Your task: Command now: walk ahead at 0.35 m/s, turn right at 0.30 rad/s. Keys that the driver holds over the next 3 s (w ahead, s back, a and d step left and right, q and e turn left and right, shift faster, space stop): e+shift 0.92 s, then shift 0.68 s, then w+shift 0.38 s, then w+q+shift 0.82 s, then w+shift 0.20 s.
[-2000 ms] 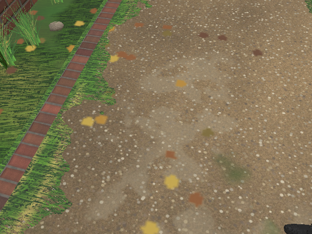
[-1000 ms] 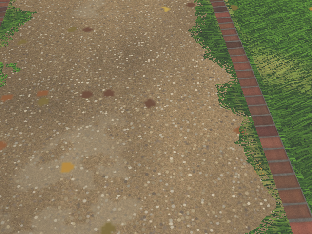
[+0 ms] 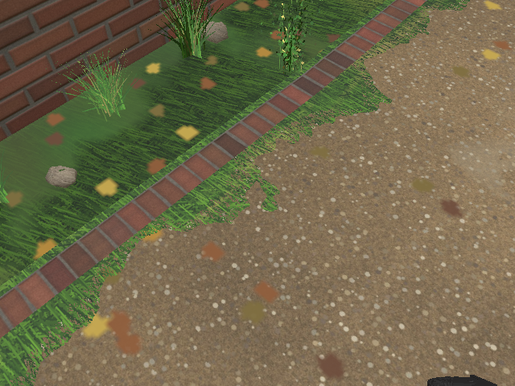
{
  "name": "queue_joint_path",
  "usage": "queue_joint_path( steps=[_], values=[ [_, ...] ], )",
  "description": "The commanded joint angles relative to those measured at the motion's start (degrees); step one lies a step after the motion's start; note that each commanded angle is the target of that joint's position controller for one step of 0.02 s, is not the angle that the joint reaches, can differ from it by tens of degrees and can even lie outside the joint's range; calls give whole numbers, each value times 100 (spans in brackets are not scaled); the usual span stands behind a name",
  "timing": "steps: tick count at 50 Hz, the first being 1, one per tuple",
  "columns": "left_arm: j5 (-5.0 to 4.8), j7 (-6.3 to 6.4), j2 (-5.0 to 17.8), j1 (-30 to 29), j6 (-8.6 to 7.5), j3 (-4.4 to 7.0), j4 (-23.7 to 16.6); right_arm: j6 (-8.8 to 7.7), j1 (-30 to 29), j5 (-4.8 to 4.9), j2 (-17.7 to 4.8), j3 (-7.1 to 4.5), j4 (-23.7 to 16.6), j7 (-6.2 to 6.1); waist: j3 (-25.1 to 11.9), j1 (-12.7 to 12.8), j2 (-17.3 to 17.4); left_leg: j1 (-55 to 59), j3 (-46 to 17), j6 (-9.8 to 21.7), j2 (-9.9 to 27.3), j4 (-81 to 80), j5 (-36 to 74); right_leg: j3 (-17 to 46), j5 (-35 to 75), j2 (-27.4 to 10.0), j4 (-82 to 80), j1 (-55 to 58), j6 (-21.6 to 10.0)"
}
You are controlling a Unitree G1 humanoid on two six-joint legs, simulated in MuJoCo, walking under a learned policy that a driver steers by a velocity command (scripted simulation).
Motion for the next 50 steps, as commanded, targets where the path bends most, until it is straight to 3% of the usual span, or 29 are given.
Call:
queue_joint_path(
  steps=[1, 3, 5, 8, 10, 14, 16, 17, 18, 19, 20, 21, 22, 23, 24, 26, 30, 34, 37, 40, 41, 42, 43, 44, 45, 46, 47, 50],
  values=[
    [17, 140, 912, 394, 209, 337, -194, -283, 285, 71, -570, -302, -181, -18, -1064, -287, -477, 1750, -1612, 932, 2130, -1738, 3962, 62, 490, -550, 117, -1183, 194],
    [42, 151, 542, 562, 389, 352, -269, -296, -90, -8, -507, -315, -145, -25, -821, -10, 46, 905, -797, 732, 1938, -2044, 3772, -108, 807, -551, -197, -912, 301],
    [87, 168, 528, 182, 421, 400, -547, -270, -205, -74, -526, -330, -63, -153, -644, 11, 295, 727, -217, 613, 1764, -2187, 3775, -251, 1392, -533, -670, -1188, 338],
    [181, 68, 440, -187, 389, 374, -773, -118, -321, -29, -586, -358, -33, -368, -732, -84, 342, 1099, 432, 445, 1489, -2034, 3284, -539, 2562, -483, -2025, -1203, 235],
    [214, -62, 425, -518, 393, 360, -940, 0, -199, 40, -709, -395, 24, -449, -819, -271, 274, 1559, 525, 432, 1638, -1874, 3171, -701, 3032, -411, -2724, -1210, 131],
    [197, -318, 751, -816, 521, 462, -1339, 218, -137, 223, -950, -510, 71, -443, -723, -314, 372, 2205, 520, 239, 2077, -1245, 3175, -958, 2306, -283, -3317, -1278, -219],
    [194, -349, 947, -480, 542, 570, -1392, 268, -245, 330, -981, -560, 32, -456, -809, -87, 393, 2246, 608, -23, 2082, -412, 3824, -1182, 1910, 24, -3689, -799, -516],
    [204, -310, 1079, 41, 510, 663, -1284, 295, -264, 365, -924, -563, 28, -443, -992, 193, 149, 2040, 750, -261, 1867, 530, 3800, -1237, 2324, 281, -4243, -72, -761],
    [234, -195, 1603, 419, 470, 845, -1265, 286, -67, 276, -894, -566, -17, -403, -1022, 335, -782, 1111, 727, -702, 1344, 1960, 2088, -263, 5091, -26, -4742, 872, -1137],
    [337, -122, 2124, 131, 456, 910, -1419, 269, 198, -58, -467, -466, -246, -316, -1305, -328, -2202, -848, 424, -1175, 41, 3833, -2773, 2071, 7360, -1125, -4571, 2052, -2146],
    [499, -205, 1973, -2, 351, 843, -1716, 222, 256, -17, -715, -456, -243, -238, -2540, -146, -1606, -1208, -1203, -1150, -199, 4660, -2974, 3531, 5667, -1669, -5219, 2501, -2737],
    [415, -247, 1824, -406, 287, 822, -1868, 180, -14, 160, -904, -511, -292, -201, -2275, -162, -900, -1438, -1501, -991, 7, 4620, -2529, 3244, 4398, -1609, -5476, 2304, -2526],
    [220, -210, 1594, -722, 293, 777, -1904, 168, -253, 147, -871, -521, -306, -235, -1684, -291, -293, -1565, -1487, -934, 182, 4222, -2035, 2800, 3493, -1317, -5568, 1766, -2168],
    [99, -136, 1386, -1007, 355, 715, -1967, 193, -395, 65, -864, -533, -281, -297, -1280, -414, -12, -1507, -1489, -923, 339, 3706, -1705, 2416, 3053, -1097, -5630, 1177, -1895],
    [105, -42, 1278, -1167, 413, 683, -2053, 228, -427, 46, -873, -548, -298, -324, -1199, -522, -132, -1170, -1507, -925, 376, 3236, -1488, 2158, 2924, -871, -5650, 761, -1723],
    [198, 75, 1290, -1202, 514, 710, -2172, 252, -394, 85, -684, -520, -237, -309, -1240, -532, -331, -822, -1412, -1041, 186, 2399, -1203, 1887, 3112, -519, -5594, 634, -1506],
    [196, 204, 1466, -1079, 642, 802, -2247, 263, -377, 145, -553, -492, -135, -344, -1426, -419, -560, -576, -1513, -1242, -7, 1372, -891, 2051, 2855, -375, -5463, 679, -1376],
    [216, 192, 1444, -1224, 754, 799, -2359, 236, -410, 161, -670, -554, -114, -333, -1258, -301, -963, -278, -1575, -1250, -67, 796, -636, 2363, 2014, -195, -5463, 412, -1219],
    [215, 142, 1448, -1324, 792, 797, -2440, 122, -377, 170, -774, -605, -127, -281, -1217, -233, -1140, 5, -1626, -1147, -73, 218, -708, 2713, 2099, -149, -5289, 494, -1185],
    [147, 101, 1439, -1601, 819, 775, -2550, 28, 91, 179, -941, -709, -10, -218, -1215, -451, -1153, 910, -1526, -978, 30, -1071, -176, 2908, 2095, 86, -4947, 269, -998],
    [127, 83, 1301, -1544, 827, 722, -2563, 34, 281, 150, -1091, -774, 41, -228, -1293, -472, -818, 1576, -1713, -811, 490, -1590, 279, 2673, 1283, 373, -4508, -112, -801],
    [146, 45, 977, -1151, 830, 620, -2564, 104, 162, 50, -1493, -833, -59, -267, -1410, -162, 495, 2261, -2893, -204, 1726, -1754, 488, 1744, -401, 1011, -3386, -969, -523],
    [141, 4, 1248, -1130, 752, 689, -2665, 132, 106, -151, -1490, -831, -99, -274, -1139, -100, 1591, 1907, -3959, 544, 2455, -2036, 869, 869, -739, 1276, -1962, -1731, -227],
    [187, -38, 1697, -1073, 707, 805, -2542, 119, -145, -131, -1175, -764, -274, -316, -988, -87, 1225, 1765, -3703, 675, 2553, -1975, 815, 707, -325, 784, -1147, -1939, -21],
    [160, -54, 1778, -1034, 727, 845, -2376, 153, -351, -46, -922, -698, -372, -383, -858, -107, 837, 1647, -2973, 443, 2153, -1853, 512, 575, 107, 621, -863, -1920, 59],
    [174, -36, 1643, -972, 779, 819, -2263, 204, -401, 27, -853, -664, -422, -450, -797, -133, 574, 1676, -2485, 244, 1833, -1758, 325, 443, 439, 542, -513, -1995, 131],
    [193, -50, 1454, -972, 802, 740, -2260, 239, -294, 66, -865, -637, -410, -493, -708, -244, 470, 1642, -2266, 271, 1748, -1749, 562, 312, 591, 493, -200, -2087, 190],
    [150, -49, 1079, -1390, 754, 547, -2441, 326, 235, 8, -1011, -629, -285, -502, -706, -546, 506, 1971, -1798, 472, 1655, -1768, 1371, -142, 634, 318, -655, -2170, 297]
  ],
)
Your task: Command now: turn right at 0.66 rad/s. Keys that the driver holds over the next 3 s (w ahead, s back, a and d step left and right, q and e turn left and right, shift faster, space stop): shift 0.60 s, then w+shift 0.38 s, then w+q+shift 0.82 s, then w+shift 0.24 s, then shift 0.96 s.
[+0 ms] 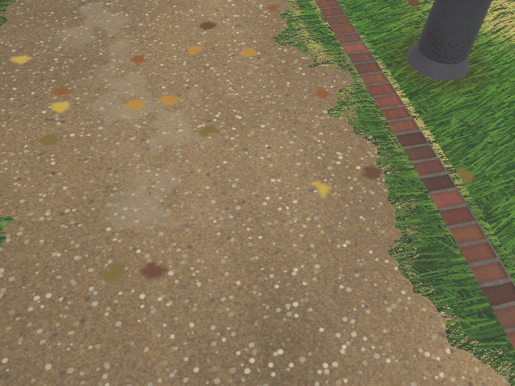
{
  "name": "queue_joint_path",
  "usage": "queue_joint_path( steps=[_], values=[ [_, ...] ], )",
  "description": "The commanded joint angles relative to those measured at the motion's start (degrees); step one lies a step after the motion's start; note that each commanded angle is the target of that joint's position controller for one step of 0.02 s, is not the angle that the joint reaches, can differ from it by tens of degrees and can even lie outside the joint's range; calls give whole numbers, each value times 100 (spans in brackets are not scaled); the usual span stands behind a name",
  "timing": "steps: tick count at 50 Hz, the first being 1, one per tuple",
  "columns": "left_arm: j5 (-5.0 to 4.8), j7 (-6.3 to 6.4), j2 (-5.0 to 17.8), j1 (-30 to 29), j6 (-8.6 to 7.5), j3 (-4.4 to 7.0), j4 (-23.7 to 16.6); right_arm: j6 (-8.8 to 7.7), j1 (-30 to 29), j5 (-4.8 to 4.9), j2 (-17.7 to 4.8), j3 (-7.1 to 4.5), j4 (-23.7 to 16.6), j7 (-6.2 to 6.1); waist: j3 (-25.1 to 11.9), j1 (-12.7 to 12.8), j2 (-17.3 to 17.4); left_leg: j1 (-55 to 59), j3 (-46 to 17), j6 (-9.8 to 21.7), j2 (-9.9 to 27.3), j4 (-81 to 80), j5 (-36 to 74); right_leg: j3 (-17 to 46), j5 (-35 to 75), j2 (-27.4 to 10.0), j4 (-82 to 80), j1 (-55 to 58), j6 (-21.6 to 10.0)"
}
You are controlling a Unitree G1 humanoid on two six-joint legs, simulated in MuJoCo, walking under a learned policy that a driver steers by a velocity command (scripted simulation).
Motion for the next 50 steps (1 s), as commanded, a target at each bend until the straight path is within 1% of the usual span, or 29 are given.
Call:
queue_joint_path(
  steps=[1, 6, 10, 11, 12, 13, 14, 16, 20, 24, 26, 27, 28, 29, 30, 31, 32, 34, 36, 38, 40, 41, 42, 43, 44, 45, 46, 49, 50],
  values=[
    [-4, 24, 169, -272, -114, -15, -525, 11, 44, -22, -894, -155, -349, -26, -577, -129, 1039, 1161, -1096, 1257, 1379, -744, 1716, -334, -46, -284, -157, -580, 167],
    [58, 24, 30, -269, -148, -136, -434, 59, 0, 76, -1165, -226, -324, 129, -891, -141, 1402, 1041, -682, 1287, 1513, -555, 2326, -649, -248, -359, -1838, 670, 112],
    [55, -19, -8, 159, -126, -119, -138, 67, 58, 252, -1092, -163, -189, 165, -876, 89, 1418, 833, -587, 1051, 1506, -100, 2161, -888, 873, -173, -4067, 1816, -236],
    [70, -19, 37, 231, -129, -108, -78, 40, 277, 294, -929, -102, -75, 166, -853, 117, 1263, 507, -453, 756, 1368, 98, 1806, -807, 1483, -171, -4810, 2406, -415],
    [89, 12, 284, 267, -116, -72, -123, -18, 554, 140, -636, -1, -28, 206, -1096, -4, 499, -158, -110, 242, 1030, 722, 683, 105, 2577, -873, -4817, 3314, -622],
    [201, 54, 739, -45, -90, -19, -279, -108, 573, -116, -298, 132, -207, 268, -1040, -236, -1109, -1240, 443, -306, 428, 1450, -1571, 1397, 4127, -2098, -4531, 3458, -1360],
    [347, 14, 351, 96, -185, -98, -236, -105, 17, -49, -647, 42, -287, 200, -1112, 287, -866, -1157, -14, -458, 463, 2085, -2318, 1529, 3844, -2344, -4655, 2835, -1993],
    [320, -19, 149, -193, -348, -167, -58, -24, 81, 96, -792, -48, -178, 163, -801, 128, -648, -1249, -157, -528, 498, 2686, -2069, 997, 3403, -1835, -4711, 2635, -1781],
    [208, 3, 23, -515, -401, -211, 115, 69, 428, 77, -590, -11, 2, 135, -764, -55, -474, -715, -125, -644, 440, 2503, -1412, 401, 4229, -1437, -4501, 2318, -1581],
    [185, -8, -68, -444, -342, -234, 317, 65, 260, 119, -463, 84, -44, 157, -793, 102, -513, -223, -32, -575, 367, 1230, -1067, 584, 3857, -1444, -4376, 2427, -1644],
    [116, -14, -172, -474, -340, -283, 454, 36, 467, 60, -412, 125, 39, 186, -746, -103, -340, 517, 8, -423, 324, -178, 277, 556, 3047, -1275, -4343, 2180, -1390],
    [153, -23, -247, -254, -385, -308, 552, 18, 484, -31, -593, 113, 34, 177, -787, -27, -80, 984, -278, -308, 519, -318, 1153, 522, 2289, -1087, -4346, 1959, -1103],
    [253, -59, -215, -24, -438, -299, 603, 24, 459, -39, -1005, 33, 0, 148, -738, 237, 534, 1149, -500, -115, 838, -72, 1876, 243, 1474, -727, -4235, 1731, -849],
    [277, -55, -263, 39, -443, -302, 654, 21, 290, 34, -974, 14, 85, 165, -664, 331, 1005, 637, -440, 124, 786, 12, 931, -77, 1083, -457, -4353, 1960, -628],
    [271, -33, -82, -267, -427, -274, 702, -2, 208, 43, -712, 69, 27, 198, -459, 96, 783, 364, -415, 143, 658, -105, 368, -141, 1033, -406, -4226, 2054, -514],
    [211, 12, -56, -334, -389, -237, 714, -18, 432, 38, -702, 63, 131, 181, -636, 13, 733, 362, -358, 172, 553, -203, -971, -351, 125, -236, -3986, 2033, -544],
    [146, 33, -53, -260, -348, -206, 718, -41, 618, 90, -823, 24, 192, 168, -435, -6, 866, 178, -493, 291, 553, -331, -2447, -423, -996, -150, -3781, 1689, -624],
    [13, -5, -112, -359, -455, -191, 574, -168, 1015, 163, -970, -15, 234, 141, 221, -122, 1255, 78, -1576, 754, 1235, -1000, -4135, -548, -1472, -191, -3189, 650, -716],
    [-74, -76, -277, -525, -692, -201, 512, -273, 944, 237, -1146, -88, 210, 106, 519, -87, 1701, -89, -2668, 1211, 2085, -1780, -3999, -771, -203, -374, -2376, 514, -736],
    [-87, -142, -324, -416, -839, -194, 531, -346, 738, 244, -1022, -45, 52, 123, 392, 42, 1483, -31, -2437, 1120, 2057, -1847, -3297, -698, -570, -549, -2400, 595, -894],
    [-61, -200, -426, 241, -906, -197, 840, -343, 282, 349, -997, -21, -121, 190, 171, 414, 1345, -528, -1374, 831, 1462, -1472, -2587, -1145, 145, -344, -3652, 1933, -947],
    [5, -199, -357, 759, -924, -136, 1137, -331, 204, 321, -920, -6, -168, 196, 2, 603, 1093, -817, -925, 728, 1142, -939, -2420, -1453, 741, -65, -4002, 2744, -840],
    [445, -228, -190, 1590, -807, -126, 1434, -238, 175, -178, -900, -77, -81, 312, -256, 924, 443, -1423, -329, 639, 526, 34, -2497, -1385, 543, 38, -4359, 3959, -803],
    [565, -182, 276, 2589, -813, 8, 1618, -249, -298, -246, -390, 49, -340, 342, -429, 1473, -1029, -2699, 261, 452, -49, 2497, -1972, 636, -1014, -1322, -5124, 4934, -986],
    [552, -158, 783, 2457, -800, 60, 1458, -313, -467, -137, -94, 142, -785, 381, -252, 1194, -1483, -3979, -285, 524, -404, 3508, -1949, 3338, -2244, -2495, -5994, 4719, -1637],
    [502, -127, 528, 1992, -768, 23, 1409, -311, -634, -128, -308, 105, -817, 396, 216, 918, -446, -4390, -757, 571, 185, 4025, -1315, 3390, -2529, -2720, -6005, 4308, -1865],
    [411, -131, 307, 1618, -798, -43, 1343, -326, -528, -100, -455, 66, -720, 461, 242, 642, 59, -4256, -665, 524, 429, 4007, -696, 2703, -2091, -2434, -5851, 4076, -1704],
    [322, -117, -6, 1402, -910, -191, 1394, -269, -142, -218, -523, 58, -510, 645, 75, 358, -172, -3359, -218, 207, 629, 3647, -134, 1409, -1144, -1729, -6282, 3447, -1428],
    [317, -108, -10, 1512, -946, -198, 1489, -222, -212, -171, -443, 82, -531, 687, 194, 365, -245, -3421, -173, 161, 558, 3607, 40, 1085, -789, -1670, -6396, 3429, -1405]
  ],
)
Over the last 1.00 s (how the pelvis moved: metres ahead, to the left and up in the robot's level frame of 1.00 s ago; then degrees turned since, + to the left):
0.27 -0.04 0.02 -52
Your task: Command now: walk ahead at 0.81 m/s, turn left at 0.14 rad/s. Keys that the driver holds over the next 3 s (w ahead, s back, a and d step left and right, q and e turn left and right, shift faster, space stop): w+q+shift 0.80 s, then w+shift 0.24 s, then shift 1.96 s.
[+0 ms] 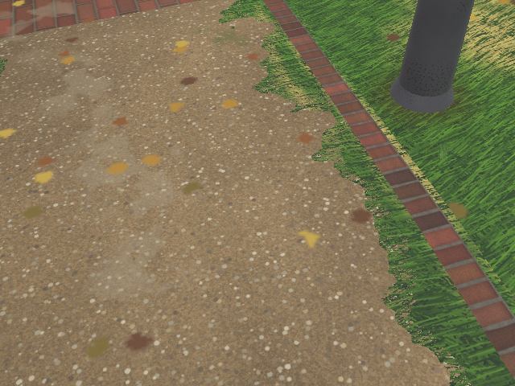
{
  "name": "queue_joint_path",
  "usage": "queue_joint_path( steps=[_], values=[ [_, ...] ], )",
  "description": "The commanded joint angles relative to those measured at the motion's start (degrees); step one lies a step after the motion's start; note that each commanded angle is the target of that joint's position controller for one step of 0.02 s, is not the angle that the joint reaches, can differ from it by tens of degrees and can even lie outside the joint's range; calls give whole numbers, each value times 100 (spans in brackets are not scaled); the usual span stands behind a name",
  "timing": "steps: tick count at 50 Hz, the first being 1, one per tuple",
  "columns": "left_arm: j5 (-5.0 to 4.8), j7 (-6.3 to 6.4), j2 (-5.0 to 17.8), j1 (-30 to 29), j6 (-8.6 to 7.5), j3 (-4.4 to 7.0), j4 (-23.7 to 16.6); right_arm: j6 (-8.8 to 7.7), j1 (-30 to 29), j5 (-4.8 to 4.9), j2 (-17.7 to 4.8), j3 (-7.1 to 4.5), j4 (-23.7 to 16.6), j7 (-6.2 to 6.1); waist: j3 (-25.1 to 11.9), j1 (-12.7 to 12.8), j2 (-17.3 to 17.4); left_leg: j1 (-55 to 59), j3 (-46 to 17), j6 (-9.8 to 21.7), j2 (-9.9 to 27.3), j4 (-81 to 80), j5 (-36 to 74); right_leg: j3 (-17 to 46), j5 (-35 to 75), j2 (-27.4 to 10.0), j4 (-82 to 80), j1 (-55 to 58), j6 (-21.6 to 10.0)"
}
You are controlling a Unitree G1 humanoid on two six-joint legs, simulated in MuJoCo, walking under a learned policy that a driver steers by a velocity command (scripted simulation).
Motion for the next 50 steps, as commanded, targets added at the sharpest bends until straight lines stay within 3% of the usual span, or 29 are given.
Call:
queue_joint_path(
  steps=[1, 3, 7, 9, 11, 13, 14, 15, 16, 17, 19, 21, 23, 25, 27, 30, 32, 34, 35, 36, 37, 38, 39, 40, 41, 42, 44, 45, 50],
  values=[
    [-39, 42, 658, -25, -191, 111, -210, -20, -781, 28, -353, -50, -588, 139, 863, -35, -761, -1966, -202, -140, 196, -70, 569, 1661, -902, -1461, -1793, 722, -741],
    [-25, 46, 688, 136, -220, 112, -93, 4, -1124, 77, -290, -14, -706, 154, 1030, 34, -680, -1985, -303, -132, -34, -536, 849, 924, -132, -1406, -1860, 708, -602],
    [-47, 63, 604, 185, -294, 34, 83, 7, -1772, 33, -199, 94, -980, 255, 1206, 108, -663, -1255, 460, 136, 21, -1589, 1409, -99, 1090, -1460, -2235, 553, -450],
    [-35, 89, 683, 159, -300, 17, 202, 9, -1788, 21, -127, 150, -1019, 237, 1214, 15, -604, -751, 800, 438, -114, -2015, 1253, -604, 2799, -1464, -1984, 773, -354],
    [9, 172, 936, 248, -245, 51, 278, 18, -1427, -3, -273, 109, -931, 151, 707, -264, -924, 1, 1198, 681, -603, -2019, 710, -934, 6437, -1563, -821, 1282, -249],
    [73, 259, 1303, 63, -58, 160, 212, -26, 279, 56, -640, -61, -453, 63, -335, -1137, -1186, 1694, 1214, 937, -1051, -1956, -79, -1018, 8151, -1685, 1660, 1203, -209],
    [57, 278, 1360, -165, -33, 185, 86, -41, 1539, 19, -960, -231, -50, -10, -872, -1745, -904, 3373, 731, 1095, -999, -2439, -144, -1017, 7218, -1542, 3477, 170, -125],
    [45, 158, 676, -92, -105, 32, -149, 20, 1673, 11, -1487, -408, 99, -143, -1079, -1309, 223, 4895, -1382, 1434, 227, -2750, -1711, -823, 2138, -802, 5508, -1995, 63],
    [-70, 48, 525, -358, -262, -19, -628, 67, 1391, 71, -1861, -493, -17, -132, -1454, -969, 1049, 5488, -4792, 2128, 1227, -4221, -2595, 152, -686, 180, 6862, -3762, 188],
    [-33, 50, 799, -1236, -353, 5, -883, 73, 1315, 112, -1671, -502, 26, -148, -830, -1153, 338, 5186, -4771, 1953, 1131, -4680, -2211, 806, -62, -186, 6923, -4445, 83],
    [3, 65, 674, -1328, -426, -88, -903, -14, 1088, 135, -1218, -425, 160, -229, 121, -632, -514, 3454, -3490, 1617, 819, -4834, -769, 726, 373, -660, 5900, -3865, 84],
    [194, 48, 566, -1176, -202, -131, -909, -119, 776, 169, -888, -297, 139, -271, 394, -179, -491, 2286, -2652, 1550, 332, -4934, -183, 708, 76, -842, 5361, -3252, 294],
    [257, 11, 467, -1423, 5, -161, -1052, -240, 878, 252, -803, -246, 155, -252, 627, -113, -409, 1615, -2351, 1596, 100, -5092, -26, 542, -151, -925, 4825, -3217, 486],
    [198, -37, 411, -2378, 56, -227, -1484, -310, 1060, 258, -877, -252, 157, -251, 1017, -318, -325, 1054, -2210, 1524, -90, -5434, 366, 234, 549, -875, 3833, -3250, 632],
    [110, -104, 323, -3005, 30, -295, -1700, -318, 1274, 233, -922, -287, 181, -241, 1083, -560, -213, 1015, -2079, 1299, -275, -5407, 1242, 134, 1608, -687, 2746, -2967, 654],
    [21, -134, 342, -3407, -15, -322, -1861, -319, 1705, 299, -1047, -345, 305, -241, 725, -886, -5, 1842, -2172, 1022, -150, -5157, 3011, 67, 2527, -341, 1784, -2566, 499],
    [-4, -95, 448, -3485, -29, -310, -1958, -306, 1686, 312, -1153, -376, 328, -297, 557, -869, 29, 2426, -2225, 882, -52, -4840, 3738, 155, 2448, -202, 1236, -2248, 382],
    [-37, 20, 779, -2725, -37, -176, -1772, -312, 1465, 294, -1385, -420, 288, -344, -78, -463, 82, 2640, -2238, 571, -86, -3826, 5195, 243, 1915, 98, 955, -820, 277],
    [-103, 119, 1099, -1821, -54, -33, -1572, -328, 1253, 230, -1628, -468, 249, -319, -613, 66, 164, 2536, -2266, 461, -91, -2721, 5409, 341, 1392, 60, 1057, 206, 227],
    [-107, 253, 1386, -545, -61, 115, -1270, -380, 899, 165, -1576, -457, 193, -278, -1125, 771, 123, 1879, -2112, 399, -321, -1327, 4868, 473, 842, -274, 1162, 1581, 153],
    [85, 383, 1687, 522, -80, 236, -1081, -436, 911, 116, -626, -221, 53, -277, -1786, 899, -932, 866, -1630, 442, -699, 732, 928, 1824, -1089, -1676, 1156, 2866, 15],
    [216, 298, 2021, -154, -71, 306, -1166, -376, 1751, 508, -222, -39, -317, -280, -2549, 14, -2868, -577, -953, 271, -1078, 2099, -1392, 5262, -2187, -3117, -197, 3469, -597],
    [145, 234, 1331, -861, -24, 265, -1329, -262, 1227, 288, -791, -71, -92, -344, -1628, 102, -1488, -1000, -789, 358, -495, 2123, -599, 4895, -3026, -2607, -505, 2531, -561],
    [98, 215, 885, -1179, -18, 145, -1293, -196, 806, 183, -908, -123, -101, -275, -858, 56, -883, -1014, -643, 321, -271, 1842, -131, 3800, -2267, -2369, -438, 1735, -515],
    [138, 181, 678, -1134, -28, 101, -1121, -152, 573, 106, -836, -109, -104, -200, -410, 23, -320, -887, -571, 289, -115, 1684, -10, 3123, -1184, -2147, -501, 1089, -517],
    [129, 186, 620, -952, -73, 69, -909, -109, 374, 13, -666, -75, -213, -100, -139, -55, -339, -851, -595, 290, 18, 1542, -19, 2567, -617, -1937, -562, 657, -511],
    [28, 97, 384, -684, -202, 5, -522, -10, 216, -17, -294, 43, -381, 9, 208, -260, -531, -871, -645, 278, 138, 1363, -88, 1856, 34, -1691, -798, 156, -446],
    [-30, 49, 408, -648, -272, 2, -428, 23, 141, -16, -202, 93, -503, 44, 294, -366, -678, -1017, -705, 258, 186, 1198, -100, 1696, 285, -1772, -919, 48, -494],
    [-75, -37, 664, -755, -405, 18, -208, -23, -998, -22, -364, 245, -999, 175, 977, -539, -513, -842, -217, 164, 76, -947, 1189, -57, 1935, -1327, -1752, -616, -394]
  ],
)
Over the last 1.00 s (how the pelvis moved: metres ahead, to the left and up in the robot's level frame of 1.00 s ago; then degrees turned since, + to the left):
0.10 -0.07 0.00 -7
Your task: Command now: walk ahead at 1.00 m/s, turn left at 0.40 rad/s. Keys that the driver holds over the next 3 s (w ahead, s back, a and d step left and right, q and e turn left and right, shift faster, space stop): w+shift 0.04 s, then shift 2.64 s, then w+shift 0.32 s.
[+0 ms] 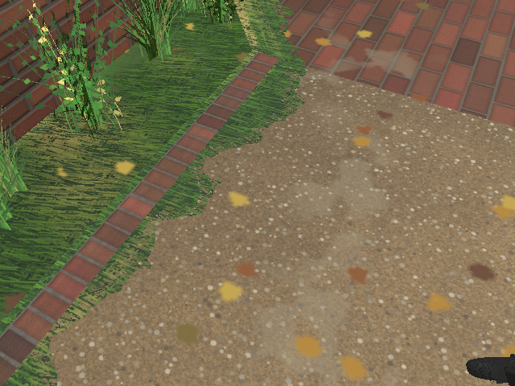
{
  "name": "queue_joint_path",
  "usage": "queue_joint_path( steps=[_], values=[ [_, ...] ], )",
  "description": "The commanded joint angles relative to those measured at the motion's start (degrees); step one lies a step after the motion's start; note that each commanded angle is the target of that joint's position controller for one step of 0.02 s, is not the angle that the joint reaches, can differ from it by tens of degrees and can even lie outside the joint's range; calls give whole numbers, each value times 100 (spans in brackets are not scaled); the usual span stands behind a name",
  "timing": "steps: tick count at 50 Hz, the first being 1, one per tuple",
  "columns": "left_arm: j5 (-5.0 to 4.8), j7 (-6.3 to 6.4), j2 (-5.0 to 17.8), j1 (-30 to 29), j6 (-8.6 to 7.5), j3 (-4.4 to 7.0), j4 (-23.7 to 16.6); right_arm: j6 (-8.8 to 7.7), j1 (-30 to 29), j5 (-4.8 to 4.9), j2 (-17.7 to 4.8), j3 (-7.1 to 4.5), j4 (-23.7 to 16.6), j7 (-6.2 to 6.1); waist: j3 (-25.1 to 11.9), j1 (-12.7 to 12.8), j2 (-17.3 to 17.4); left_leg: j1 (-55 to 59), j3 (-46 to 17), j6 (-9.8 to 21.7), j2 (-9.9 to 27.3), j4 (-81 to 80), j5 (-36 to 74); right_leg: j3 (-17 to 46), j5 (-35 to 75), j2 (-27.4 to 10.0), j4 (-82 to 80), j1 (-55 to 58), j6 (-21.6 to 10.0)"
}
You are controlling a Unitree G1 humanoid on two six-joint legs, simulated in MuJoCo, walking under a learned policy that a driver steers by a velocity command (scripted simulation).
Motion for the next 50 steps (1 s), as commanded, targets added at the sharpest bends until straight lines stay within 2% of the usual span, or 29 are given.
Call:
queue_joint_path(
  steps=[1, 2, 3, 5, 7, 8, 9, 10, 11, 12, 13, 14, 17, 20, 24, 28, 30, 31, 32, 33, 34, 36, 38, 40, 42, 44, 45, 47, 50],
  values=[
    [-62, -58, 341, -628, -207, -45, -380, -95, -510, 1, 70, 197, -545, 152, 851, -449, -475, 649, 466, 30, 21, -1545, 907, 387, 2195, -1198, -1737, -1234, -667],
    [-85, -53, 400, -453, -194, -46, -295, -98, -632, 32, 94, 217, -502, 180, 708, -317, -398, 1067, 787, 114, -205, -1717, 1081, 183, 2641, -1068, -1956, -1100, -680],
    [-64, -56, 613, -356, -199, -37, -224, -161, -696, 30, 210, 268, -571, 188, 951, -400, -560, 1249, 764, 176, -131, -2147, 1102, 152, 3778, -1311, -1708, -1006, -695],
    [-116, 21, 859, -68, -134, 0, -20, -262, -375, -118, 80, 243, -349, 96, 597, -572, -696, 1799, 1111, 270, -653, -2595, 833, -24, 6662, -1318, -744, -103, -602],
    [-166, 137, 1015, -197, 2, -1, 17, -343, 1509, -181, -209, 99, 324, -49, -519, -1456, -917, 3886, 813, 478, -772, -3236, 1351, -131, 7062, -1233, 1688, -164, -412],
    [-216, 140, 889, -213, 11, -34, -77, -338, 2280, -257, -555, -24, 635, -164, -1043, -1693, -868, 5112, 342, 527, -246, -3208, 1935, -106, 5377, -915, 3333, -917, -302],
    [16, 91, 299, 366, -61, -170, -323, -254, 1882, 332, -1384, -229, 344, -330, -1878, -886, 1187, 7190, -1810, 792, 1458, -2250, 5623, 415, -1633, -110, 5685, -2973, 22],
    [-369, 46, 518, 777, -152, -175, -109, -237, 1995, 219, -1070, -196, 224, -325, -3536, -1147, 698, 7903, -3441, 1746, 2329, -2690, 5238, 2113, -2111, 260, 6913, -3559, -10],
    [-498, 96, 802, 39, -156, -72, -268, -258, 1606, 206, -857, -185, 214, -270, -2844, -1117, -171, 6857, -2659, 1711, 1991, -3161, 5367, 2123, -1654, -66, 6637, -3431, 24],
    [-485, 158, 652, -441, -134, -94, -512, -327, 1149, 332, -681, -160, 276, -237, -1661, -799, -399, 5745, -2000, 1521, 1705, -3488, 4941, 1640, -1247, -360, 6084, -3631, 97],
    [-390, 234, 545, -663, -91, -90, -463, -385, 854, 344, -459, -105, 278, -225, -996, -599, -724, 4782, -1672, 1350, 1482, -3780, 4750, 1433, -980, -543, 5823, -3581, 205],
    [-333, 252, 484, -597, -21, -61, -441, -425, 702, 294, -284, -66, 304, -218, -671, -381, -711, 4058, -1390, 1271, 1319, -4052, 4825, 1389, -724, -637, 5638, -3290, 249],
    [-259, 226, 22, -458, 163, -101, -467, -479, 642, 262, -45, -31, 506, -204, -537, -81, -261, 3078, -666, 1048, 1017, -4477, 5005, 1319, -210, -765, 4787, -2697, 312],
    [-188, 226, -72, -993, 193, -116, -678, -420, 558, 241, -125, -54, 663, -330, -422, -88, -5, 2739, 3, 811, 575, -4574, 5071, 1049, 791, -577, 3534, -2541, 308],
    [-187, 126, -37, -1954, 161, -137, -890, -291, 994, 285, -272, -86, 938, -459, -425, -516, 57, 3187, 107, 445, 444, -4521, 4186, 946, 2248, -289, 1977, -2316, 208],
    [-117, 2, 216, -2173, 106, -81, -955, -156, 1024, 269, -304, -99, 1145, -498, -299, -474, 96, 3735, -266, 426, 765, -3956, 3806, 1071, 1893, -231, 1375, -2324, -73],
    [-32, 0, 374, -1773, 51, -14, -802, -130, 988, 296, -273, -86, 1196, -497, -429, -203, -117, 3705, -216, 199, 501, -3168, 3579, 1027, 3063, -212, 574, -1519, -343],
    [36, 41, 759, -1727, 43, 60, -816, -199, 1420, 172, -232, -73, 1191, -478, -833, -430, -630, 3192, -126, -63, 99, -2557, 2607, 1534, 5627, -771, 1023, -465, -696],
    [80, 72, 569, -1550, 124, 5, -806, -254, 2028, 167, 20, 0, 1374, -450, -1560, -481, -1187, 2259, -124, -488, -211, -1466, 524, 2373, 7073, -1684, 1403, 818, -1645],
    [23, 76, 93, -1252, 217, -98, -712, -210, 1845, 260, -84, -5, 1435, -416, -1965, -147, -1469, 1766, -131, -750, -434, -536, -2432, 3088, 7116, -2252, 1158, 1116, -2155],
    [-88, 57, 0, -1368, 268, -157, -680, -98, 1508, 343, -341, -83, 1337, -395, -1785, -120, -1089, 1566, -344, -767, -291, -222, -3099, 3235, 5915, -2224, 893, 763, -2074],
    [-148, 60, 148, -2113, 356, -130, -751, 221, 1166, 358, -208, -115, 1315, -487, -840, -368, -595, 1585, -224, -842, -22, -369, -2808, 2855, 3563, -1886, 409, -605, -1635],
    [-94, 97, 308, -2623, 462, -51, -806, 401, 1240, 305, -11, -94, 1391, -592, -427, -588, -988, 2212, 26, -900, 7, -1403, -2224, 2445, 1909, -1419, -30, -1659, -1265],
    [-73, 138, 229, -2622, 533, -49, -749, 401, 1420, 267, 128, -78, 1560, -616, -584, -619, -1119, 2863, 199, -869, -84, -2120, -1294, 2119, 1492, -1191, -67, -1919, -1157],
    [-161, 168, 148, -2586, 543, -64, -643, 362, 1530, 222, 186, -87, 1692, -574, -706, -705, -1033, 3452, 364, -710, -157, -3022, -282, 1865, 648, -1018, 29, -2050, -973],
    [-140, 148, -23, -2264, 517, -125, -464, 348, 1241, 83, -73, -125, 1571, -572, -437, -548, -646, 3496, -88, -399, 255, -3646, -171, 1648, -734, -703, 173, -2304, -443],
    [-94, 141, -11, -2189, 525, -98, -493, 335, 1026, 145, -371, -193, 1586, -591, -120, -266, 37, 2599, -274, -147, 360, -3839, -1391, 1250, -731, -339, 294, -1962, -189],
    [-46, 180, -40, -2340, 517, -89, -416, 183, 743, 148, 5, -93, 1588, -594, 77, -265, 154, 1837, -333, -199, 326, -4238, -2135, 1068, 146, -211, 713, -1148, -19],
    [-90, 232, -31, -2110, 512, -62, -188, -25, 758, 186, 15, -79, 1688, -569, 76, -261, 88, 2057, -257, -347, 286, -4141, -1201, 1086, 920, -238, 865, -996, -113]
  ],
)
Over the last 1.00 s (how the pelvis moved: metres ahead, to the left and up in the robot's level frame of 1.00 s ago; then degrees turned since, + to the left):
0.81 0.28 -0.01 45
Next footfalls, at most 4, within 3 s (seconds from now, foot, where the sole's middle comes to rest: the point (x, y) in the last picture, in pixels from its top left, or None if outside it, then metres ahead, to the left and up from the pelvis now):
0.16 left None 0.36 0.08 -0.77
0.60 right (315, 349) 0.59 -0.08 -0.77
0.88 left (220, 382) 0.49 0.16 -0.77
3.00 right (326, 318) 0.68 -0.11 -0.77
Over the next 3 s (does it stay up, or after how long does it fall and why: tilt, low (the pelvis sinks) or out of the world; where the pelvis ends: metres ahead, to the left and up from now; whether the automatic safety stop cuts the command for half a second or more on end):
stays up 0.60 0.00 -0.01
